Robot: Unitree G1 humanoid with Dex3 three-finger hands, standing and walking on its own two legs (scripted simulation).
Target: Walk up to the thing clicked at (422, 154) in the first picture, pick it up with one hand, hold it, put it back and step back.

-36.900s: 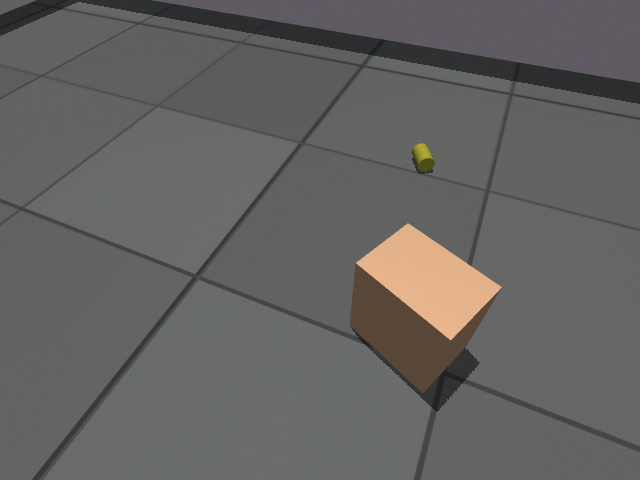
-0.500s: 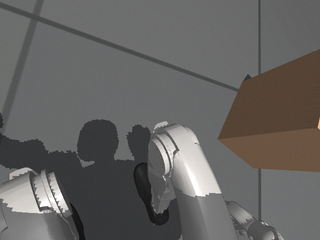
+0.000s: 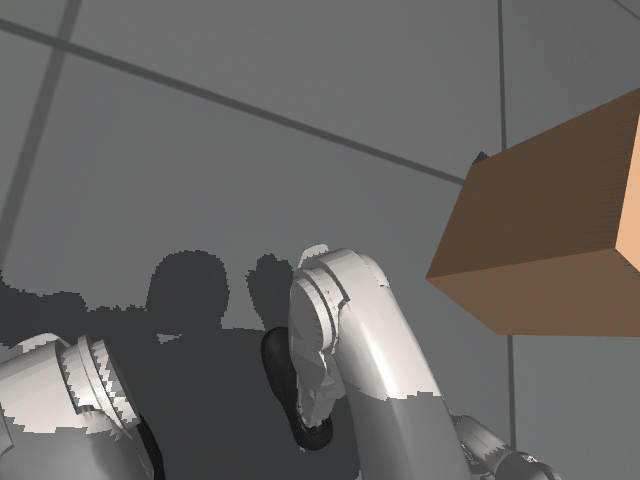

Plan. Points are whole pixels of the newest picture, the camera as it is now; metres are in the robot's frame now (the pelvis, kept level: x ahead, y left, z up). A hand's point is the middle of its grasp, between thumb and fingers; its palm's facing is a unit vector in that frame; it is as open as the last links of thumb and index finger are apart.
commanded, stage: close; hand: left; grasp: from above
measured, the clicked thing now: out of the picture +0.44 +0.33 -0.26
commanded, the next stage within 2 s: settle in 1.10 s
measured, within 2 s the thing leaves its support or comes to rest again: leaves its support in 1.52 s
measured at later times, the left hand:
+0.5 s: hand out of the picture +0.44 +0.32 -0.23, palm faces -0.44 -0.15 -0.88, open 12.3 cm
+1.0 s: hand out of the picture +0.44 +0.33 -0.22, palm faces -0.44 -0.14 -0.89, open 11.1 cm
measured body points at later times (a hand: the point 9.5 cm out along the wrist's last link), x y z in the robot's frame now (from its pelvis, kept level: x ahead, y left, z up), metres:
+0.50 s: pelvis +0.00 +0.00 +0.00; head +0.27 +0.13 +0.34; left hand +0.45 +0.32 -0.18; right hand +0.06 -0.25 -0.06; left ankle +0.06 +0.12 -0.26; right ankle +0.12 -0.12 -0.26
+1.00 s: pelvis +0.00 +0.00 +0.00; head +0.26 +0.11 +0.35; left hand +0.46 +0.33 -0.17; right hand +0.05 -0.26 -0.06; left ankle +0.06 +0.12 -0.26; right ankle +0.12 -0.12 -0.26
